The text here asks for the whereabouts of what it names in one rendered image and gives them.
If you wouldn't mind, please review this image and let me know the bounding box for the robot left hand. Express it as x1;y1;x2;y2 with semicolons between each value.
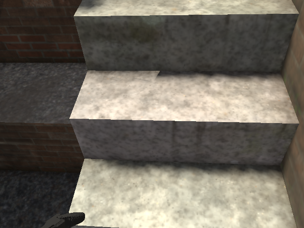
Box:
41;212;86;228

